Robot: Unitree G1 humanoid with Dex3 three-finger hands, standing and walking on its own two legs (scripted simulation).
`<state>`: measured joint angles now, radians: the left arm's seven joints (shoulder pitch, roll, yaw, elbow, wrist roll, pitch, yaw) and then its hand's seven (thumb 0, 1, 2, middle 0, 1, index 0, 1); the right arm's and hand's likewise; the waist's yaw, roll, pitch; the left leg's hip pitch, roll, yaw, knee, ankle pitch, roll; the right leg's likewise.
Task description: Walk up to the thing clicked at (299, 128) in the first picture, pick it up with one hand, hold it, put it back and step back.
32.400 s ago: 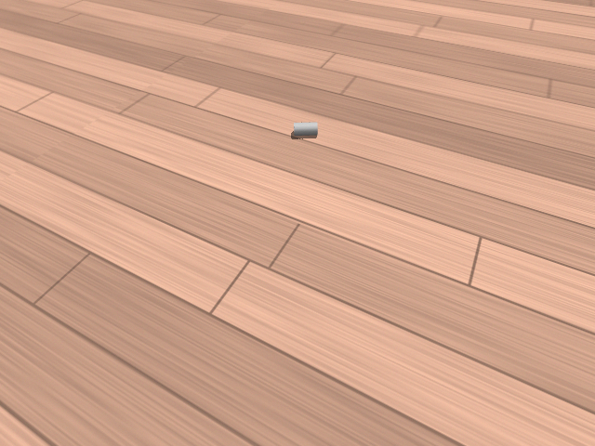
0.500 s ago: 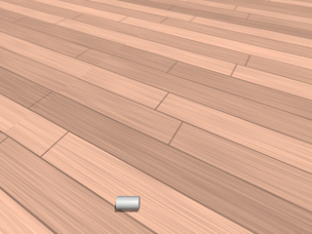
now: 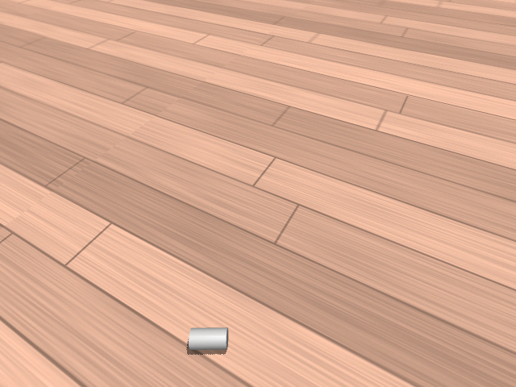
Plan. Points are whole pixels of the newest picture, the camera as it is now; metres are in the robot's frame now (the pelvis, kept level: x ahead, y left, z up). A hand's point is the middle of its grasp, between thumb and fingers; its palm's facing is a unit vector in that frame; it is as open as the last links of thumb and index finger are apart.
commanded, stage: stand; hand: left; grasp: from above
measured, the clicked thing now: (209, 338) +0.43 +0.23 -0.74
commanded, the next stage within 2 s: step back in 1.44 s
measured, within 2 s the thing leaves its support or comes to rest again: neither
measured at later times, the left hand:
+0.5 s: hand out of the picture +0.07 +0.24 -0.16, palm faces +0.01 -0.94 -0.34, open 7.4 cm
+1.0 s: hand out of the picture +0.09 +0.24 -0.16, palm faces +0.00 -0.94 -0.34, open 7.4 cm
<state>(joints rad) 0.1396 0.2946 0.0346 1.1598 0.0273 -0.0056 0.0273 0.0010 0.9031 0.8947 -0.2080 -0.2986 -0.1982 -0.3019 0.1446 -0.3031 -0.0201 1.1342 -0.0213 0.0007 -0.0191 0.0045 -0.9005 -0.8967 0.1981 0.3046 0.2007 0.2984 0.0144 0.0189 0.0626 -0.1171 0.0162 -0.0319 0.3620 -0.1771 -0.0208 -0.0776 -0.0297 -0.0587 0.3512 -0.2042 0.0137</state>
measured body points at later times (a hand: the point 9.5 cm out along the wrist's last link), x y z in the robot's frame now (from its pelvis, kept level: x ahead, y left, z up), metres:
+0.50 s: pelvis +0.00 -0.01 +0.00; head +0.01 -0.01 +0.45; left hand +0.07 +0.29 -0.13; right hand +0.07 -0.29 -0.14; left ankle +0.02 +0.13 -0.75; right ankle +0.00 -0.12 -0.75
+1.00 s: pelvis +0.01 -0.01 +0.00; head +0.02 -0.02 +0.45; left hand +0.09 +0.29 -0.13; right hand +0.09 -0.30 -0.14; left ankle +0.02 +0.13 -0.75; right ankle +0.00 -0.12 -0.75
